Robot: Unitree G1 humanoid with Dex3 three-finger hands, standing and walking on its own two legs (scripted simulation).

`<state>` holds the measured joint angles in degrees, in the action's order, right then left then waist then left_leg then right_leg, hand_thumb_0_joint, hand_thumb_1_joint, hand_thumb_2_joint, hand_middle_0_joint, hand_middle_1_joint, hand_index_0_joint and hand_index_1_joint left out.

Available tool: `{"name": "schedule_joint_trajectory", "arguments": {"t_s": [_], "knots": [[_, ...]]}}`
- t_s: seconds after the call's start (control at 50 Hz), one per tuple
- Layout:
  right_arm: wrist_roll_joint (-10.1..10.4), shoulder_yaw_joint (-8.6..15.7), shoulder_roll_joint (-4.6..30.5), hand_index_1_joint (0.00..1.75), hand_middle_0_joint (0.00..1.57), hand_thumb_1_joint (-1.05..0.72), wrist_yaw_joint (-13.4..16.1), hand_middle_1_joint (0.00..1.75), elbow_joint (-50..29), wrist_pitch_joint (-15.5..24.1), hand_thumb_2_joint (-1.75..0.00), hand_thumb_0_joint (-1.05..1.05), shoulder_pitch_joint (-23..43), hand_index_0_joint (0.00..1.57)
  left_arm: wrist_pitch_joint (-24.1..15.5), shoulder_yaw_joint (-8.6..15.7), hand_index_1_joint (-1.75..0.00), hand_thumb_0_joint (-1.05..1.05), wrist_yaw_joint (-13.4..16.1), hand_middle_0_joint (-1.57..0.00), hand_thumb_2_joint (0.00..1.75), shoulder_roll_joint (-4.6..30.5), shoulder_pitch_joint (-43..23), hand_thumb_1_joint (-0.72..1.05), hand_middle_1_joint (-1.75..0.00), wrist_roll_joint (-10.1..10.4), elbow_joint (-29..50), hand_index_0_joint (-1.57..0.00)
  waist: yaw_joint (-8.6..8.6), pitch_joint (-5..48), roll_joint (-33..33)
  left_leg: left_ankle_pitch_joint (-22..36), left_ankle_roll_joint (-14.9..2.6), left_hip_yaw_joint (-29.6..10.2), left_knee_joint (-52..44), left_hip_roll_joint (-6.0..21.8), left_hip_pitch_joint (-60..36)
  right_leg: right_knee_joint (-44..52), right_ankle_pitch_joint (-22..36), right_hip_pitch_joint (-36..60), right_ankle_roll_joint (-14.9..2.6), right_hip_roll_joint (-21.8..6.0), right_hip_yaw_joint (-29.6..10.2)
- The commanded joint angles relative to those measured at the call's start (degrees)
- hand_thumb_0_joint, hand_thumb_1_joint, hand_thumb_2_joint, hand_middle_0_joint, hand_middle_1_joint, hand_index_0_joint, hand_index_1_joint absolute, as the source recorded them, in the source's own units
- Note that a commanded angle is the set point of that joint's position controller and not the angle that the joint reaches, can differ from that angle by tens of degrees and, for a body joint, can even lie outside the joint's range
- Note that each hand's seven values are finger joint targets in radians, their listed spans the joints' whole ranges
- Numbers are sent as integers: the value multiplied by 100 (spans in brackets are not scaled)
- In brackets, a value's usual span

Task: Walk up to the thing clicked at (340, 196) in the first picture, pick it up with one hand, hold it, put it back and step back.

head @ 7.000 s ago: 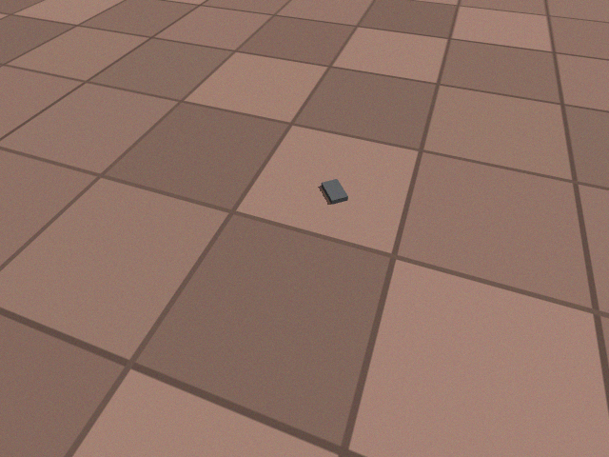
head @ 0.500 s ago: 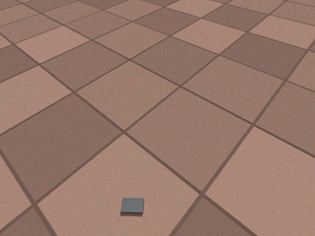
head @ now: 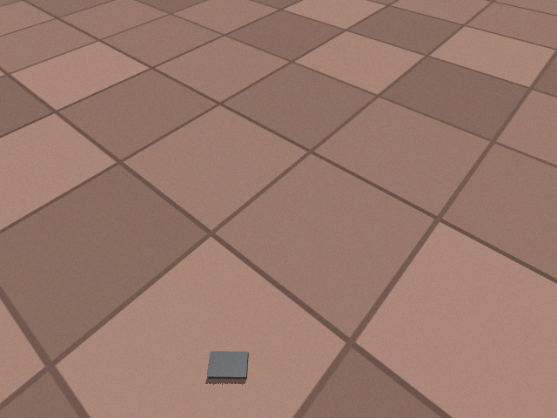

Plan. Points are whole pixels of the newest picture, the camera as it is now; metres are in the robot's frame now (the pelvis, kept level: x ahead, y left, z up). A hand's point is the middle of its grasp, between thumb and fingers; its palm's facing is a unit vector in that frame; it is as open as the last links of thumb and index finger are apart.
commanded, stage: stand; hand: left
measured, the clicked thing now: (228, 364) +0.41 +0.19 -0.77
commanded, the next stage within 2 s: none
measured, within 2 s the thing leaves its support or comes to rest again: neither
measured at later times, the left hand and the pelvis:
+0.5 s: hand out of the picture +0.07 +0.24 -0.16, palm faces -0.03 -0.94 -0.34, open 7.4 cm; pelvis +0.00 -0.01 +0.00, yaw +0 degrees
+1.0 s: hand out of the picture +0.09 +0.24 -0.16, palm faces -0.04 -0.94 -0.34, open 7.4 cm; pelvis +0.01 -0.02 +0.00, yaw +0 degrees
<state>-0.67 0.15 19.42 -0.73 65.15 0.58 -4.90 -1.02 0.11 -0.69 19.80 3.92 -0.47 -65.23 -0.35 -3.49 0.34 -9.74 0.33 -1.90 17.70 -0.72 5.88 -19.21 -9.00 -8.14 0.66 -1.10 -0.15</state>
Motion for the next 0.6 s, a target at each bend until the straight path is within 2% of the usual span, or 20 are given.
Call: {"name": "schedule_joint_trajectory", "arguments": {"t_s": [0.0, 0.06, 0.18, 0.22, 0.26, 0.3, 0.38, 0.46, 0.52, 0.58], "knots": [[31, 237, 1254, 30, 20, -90, 100, 30, -315, 143, -90, 0, 264, 20, -101, 205, -30, 0, 99, -20, 90, 1214, -185, 90, -30, 12, 299, -20, 8, 624, -101, 742, -92, -505, -337, 757, 74, 195, 653, 368, -168, -602, -505], [31, 247, 1265, 30, 20, -90, 101, 30, -310, 142, -90, 0, 288, 20, -107, 198, -30, 0, 104, -20, 90, 1227, -164, 90, -30, 5, 313, -20, 14, 665, -68, 812, -104, -499, -296, 777, -24, 205, 690, 345, -181, -607, -500], [34, 217, 1260, 30, 20, -90, 88, 30, -268, 114, -90, 0, 264, 20, -100, 183, -30, 0, 102, -20, 90, 1228, -111, 90, -30, 20, 295, -20, 5, 488, -58, 519, -95, -482, -311, 740, 57, 322, 474, 218, -167, -600, -547], [35, 217, 1233, 30, 20, -90, 84, 30, -283, 120, -90, 0, 279, 20, -109, 186, -30, 0, 109, -20, 90, 1236, -55, 90, -30, 4, 313, -20, 28, 555, -8, 698, -89, -482, -291, 751, -41, 287, 626, 216, -183, -607, -522], [32, 207, 1237, 30, 20, -90, 87, 30, -278, 108, -90, 0, 243, 20, -113, 178, -30, 0, 113, -20, 90, 1223, -94, 90, -30, 16, 308, -20, -3, 535, 1, 610, -100, -471, -274, 754, 11, 303, 596, 234, -169, -608, -544], [34, 211, 1250, 30, 20, -90, 90, 30, -270, 101, -90, 0, 238, 20, -97, 184, -30, 0, 110, -20, 90, 1252, -51, 90, -30, 14, 306, -20, 7, 416, 18, 378, -86, -471, -277, 721, 40, 357, 256, 108, -174, -590, -570], [20, 202, 1233, 30, 20, -90, 81, 30, -282, 92, -90, 0, 216, 20, -88, 183, -30, 0, 102, -20, 90, 1259, -26, 90, -30, 6, 322, -20, 33, 432, 20, 288, -95, -479, -297, 718, 177, 372, 118, 168, -189, -582, -552], [17, 201, 1251, 30, 20, -90, 81, 30, -277, 98, -90, 0, 140, 20, -104, 175, -30, 0, 106, -20, 90, 1241, -14, 90, -30, 5, 334, -20, 15, 442, 19, 355, -87, -467, -241, 721, 157, 389, 256, 198, -181, -601, -587], [17, 206, 1273, 30, 20, -90, 95, 30, -300, 107, -90, 0, 152, 20, -100, 184, -30, 0, 110, -20, 90, 1256, -38, 90, -30, 14, 361, -20, 9, 545, -81, 645, -86, -468, -215, 757, 69, 288, 634, 257, -212, -609, -555], [29, 186, 1241, 30, 20, -90, 89, 30, -274, 96, -90, 0, 85, 20, -99, 185, -30, 0, 107, -20, 90, 1271, -8, 90, -30, 26, 330, -20, 13, 450, 8, 438, -85, -474, -258, 731, 132, 330, 406, 239, -193, -589, -563]]}}
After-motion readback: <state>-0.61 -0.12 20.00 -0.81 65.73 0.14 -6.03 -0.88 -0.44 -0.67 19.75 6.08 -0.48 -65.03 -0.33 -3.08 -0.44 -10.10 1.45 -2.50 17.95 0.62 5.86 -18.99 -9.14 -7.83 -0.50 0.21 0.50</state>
